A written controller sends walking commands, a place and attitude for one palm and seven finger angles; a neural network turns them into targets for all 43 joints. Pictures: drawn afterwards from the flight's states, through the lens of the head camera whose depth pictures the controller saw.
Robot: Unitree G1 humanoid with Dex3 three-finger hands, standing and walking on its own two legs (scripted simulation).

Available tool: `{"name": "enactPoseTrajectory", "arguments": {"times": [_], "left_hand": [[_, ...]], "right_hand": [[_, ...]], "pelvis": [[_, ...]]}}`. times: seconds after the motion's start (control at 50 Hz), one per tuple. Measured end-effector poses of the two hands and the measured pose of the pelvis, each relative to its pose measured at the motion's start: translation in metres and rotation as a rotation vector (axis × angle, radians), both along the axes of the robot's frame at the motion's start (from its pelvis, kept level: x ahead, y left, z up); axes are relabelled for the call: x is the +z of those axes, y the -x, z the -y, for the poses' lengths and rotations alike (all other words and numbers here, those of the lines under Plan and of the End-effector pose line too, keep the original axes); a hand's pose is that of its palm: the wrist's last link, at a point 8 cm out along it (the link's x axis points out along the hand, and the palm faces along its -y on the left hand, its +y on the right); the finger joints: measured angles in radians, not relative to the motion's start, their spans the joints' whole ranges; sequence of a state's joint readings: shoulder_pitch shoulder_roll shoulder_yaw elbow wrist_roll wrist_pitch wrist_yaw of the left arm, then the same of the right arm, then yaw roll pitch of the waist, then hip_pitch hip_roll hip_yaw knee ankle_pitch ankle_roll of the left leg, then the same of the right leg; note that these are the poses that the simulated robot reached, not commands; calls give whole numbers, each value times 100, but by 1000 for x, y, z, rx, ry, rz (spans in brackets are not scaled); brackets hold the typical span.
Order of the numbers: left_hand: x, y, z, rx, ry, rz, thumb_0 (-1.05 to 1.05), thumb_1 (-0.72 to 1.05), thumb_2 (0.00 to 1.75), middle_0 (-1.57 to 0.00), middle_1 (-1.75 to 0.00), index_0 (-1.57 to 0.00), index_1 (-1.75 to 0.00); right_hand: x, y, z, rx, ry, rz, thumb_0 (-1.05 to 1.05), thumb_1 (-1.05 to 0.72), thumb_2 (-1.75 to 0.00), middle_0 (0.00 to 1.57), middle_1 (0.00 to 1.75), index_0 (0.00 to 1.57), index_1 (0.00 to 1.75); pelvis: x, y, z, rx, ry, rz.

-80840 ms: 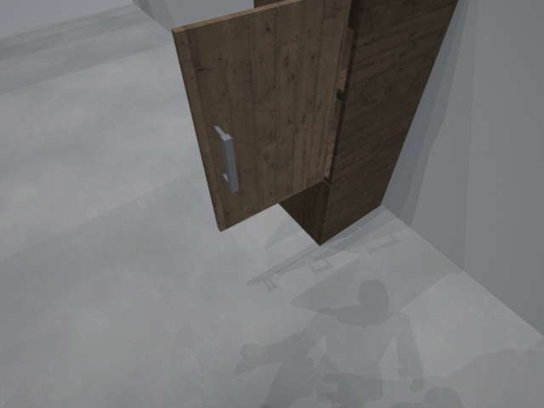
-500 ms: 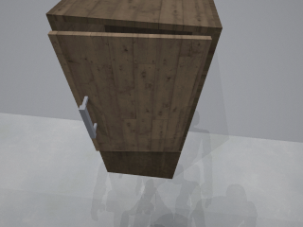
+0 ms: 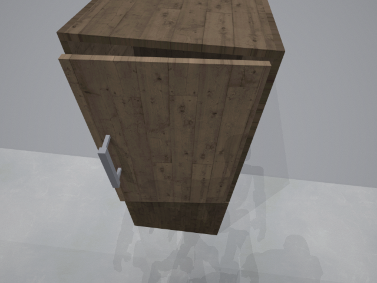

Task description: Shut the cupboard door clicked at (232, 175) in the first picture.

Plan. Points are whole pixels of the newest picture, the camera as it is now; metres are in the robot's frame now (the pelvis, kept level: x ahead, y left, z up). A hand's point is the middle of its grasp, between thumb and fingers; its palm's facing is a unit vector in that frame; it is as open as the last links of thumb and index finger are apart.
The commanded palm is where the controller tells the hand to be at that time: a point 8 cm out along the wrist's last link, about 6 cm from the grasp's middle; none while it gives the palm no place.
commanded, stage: raise the hand and make a fist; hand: left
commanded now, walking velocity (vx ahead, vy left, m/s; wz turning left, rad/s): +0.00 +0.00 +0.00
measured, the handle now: (112, 163) +0.41 +0.24 -0.05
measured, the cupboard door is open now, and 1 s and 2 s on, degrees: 6 6 6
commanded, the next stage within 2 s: bring the fist close to the handle in 1.92 s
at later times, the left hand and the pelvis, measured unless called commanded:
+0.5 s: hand out of the picture +0.10 +0.20 -0.09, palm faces +0.22 -0.98 -0.04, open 5.8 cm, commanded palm +0.10 +0.24 -0.07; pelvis -0.06 -0.03 -0.12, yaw +2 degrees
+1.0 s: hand (93, 277) +0.14 +0.21 -0.06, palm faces +0.05 -1.00 -0.03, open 3.6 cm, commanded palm +0.12 +0.26 -0.06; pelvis -0.06 +0.02 -0.11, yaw +1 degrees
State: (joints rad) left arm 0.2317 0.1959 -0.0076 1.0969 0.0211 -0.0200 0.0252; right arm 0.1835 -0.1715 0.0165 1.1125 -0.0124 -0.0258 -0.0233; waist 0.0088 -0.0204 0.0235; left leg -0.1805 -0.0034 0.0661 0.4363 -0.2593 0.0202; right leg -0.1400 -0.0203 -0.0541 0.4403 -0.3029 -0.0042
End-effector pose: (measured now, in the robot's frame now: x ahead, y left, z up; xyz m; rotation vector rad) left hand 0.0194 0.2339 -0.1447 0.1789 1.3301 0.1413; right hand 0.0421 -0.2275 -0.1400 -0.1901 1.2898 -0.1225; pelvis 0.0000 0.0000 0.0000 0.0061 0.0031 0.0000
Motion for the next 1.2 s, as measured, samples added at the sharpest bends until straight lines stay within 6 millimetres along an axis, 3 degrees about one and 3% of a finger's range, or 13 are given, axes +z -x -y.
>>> {"name": "enactPoseTrajectory", "arguments": {"times": [0.06, 0.16, 0.22, 0.28, 0.34, 0.42, 0.48, 0.6, 0.7, 0.78, 0.86, 1.06, 1.2], "left_hand": [[20, -33, -12, 81, -39, 209, 1, 90, 90, -21, -30, -20, -30], [119, -125, -12, 85, -104, 885, 2, 91, 90, -23, -33, -22, -32], [150, -152, -1, 42, -47, 1163, 1, 91, 90, -25, -36, -25, -36], [141, -146, 11, -50, 62, 1298, 1, 91, 90, -29, -41, -29, -40], [100, -115, 16, -106, 148, 1267, 0, 91, 90, -34, -46, -34, -45], [51, -66, 0, -34, 126, 1146, 1, 90, 90, -42, -53, -41, -53], [53, -46, -16, 26, 31, 1217, 2, 90, 90, -47, -59, -47, -59], [89, -79, -10, -124, 74, 1481, 2, 90, 90, -57, -71, -57, -71], [75, -117, 8, -217, 267, 1268, 2, 90, 90, -67, -81, -66, -81], [74, -117, -5, -103, 213, 1161, 2, 90, 90, -74, -89, -74, -88], [93, -105, -29, -20, 62, 1255, 2, 90, 90, -81, -97, -81, -96], [75, -105, -18, -149, 177, 1271, 2, 90, 90, -100, -117, -99, -117], [104, -110, -37, -79, 82, 1353, 2, 90, 90, -113, -131, -112, -131]], "right_hand": [[3, -10, 3, -7, 28, 116, 1, -91, -90, 20, 29, 20, 30], [10, -42, 14, 9, 10, 425, 1, -91, -90, 20, 29, 20, 30], [8, -67, 22, 28, -7, 544, 1, -91, -90, 20, 29, 20, 30], [11, -89, 31, 52, 2, 625, 1, -91, -90, 20, 29, 20, 30], [15, -106, 42, 104, 34, 692, 2, -91, -90, 20, 29, 20, 30], [6, -124, 52, 172, 90, 760, 1, -91, -90, 20, 29, 20, 30], [-8, -130, 50, 199, 108, 779, 2, -91, -90, 20, 29, 20, 30], [-41, -114, 20, 192, 66, 749, 2, -91, -90, 20, 29, 20, 30], [-48, -76, -3, 80, 6, 675, 2, -91, -90, 20, 29, 20, 30], [-41, -49, -10, 14, 2, 613, 2, -91, -90, 20, 30, 20, 30], [-39, -38, -12, 42, 27, 565, 2, -90, -90, 20, 30, 20, 30], [-36, -65, -15, 137, 84, 605, 2, -91, -90, 20, 30, 20, 30], [-18, -91, -33, 158, 51, 672, 2, -91, -90, 20, 29, 20, 30]], "pelvis": [[-5, 4, 0, -1, 8, 9], [-19, 4, 4, 55, -31, -7], [-32, 9, 9, 50, -29, -75], [-47, 20, 19, 23, -36, -140], [-66, 32, 28, 3, -41, -196], [-94, 48, 31, 16, -16, -242], [-111, 56, 31, 27, 7, -261], [-129, 69, 23, 38, 49, -263], [-119, 72, 11, 20, 44, -260], [-105, 66, 1, 0, 35, -259], [-102, 61, -8, 1, 40, -264], [-114, 65, -25, 15, 63, -282], [-106, 59, -25, 18, 69, -271]]}}
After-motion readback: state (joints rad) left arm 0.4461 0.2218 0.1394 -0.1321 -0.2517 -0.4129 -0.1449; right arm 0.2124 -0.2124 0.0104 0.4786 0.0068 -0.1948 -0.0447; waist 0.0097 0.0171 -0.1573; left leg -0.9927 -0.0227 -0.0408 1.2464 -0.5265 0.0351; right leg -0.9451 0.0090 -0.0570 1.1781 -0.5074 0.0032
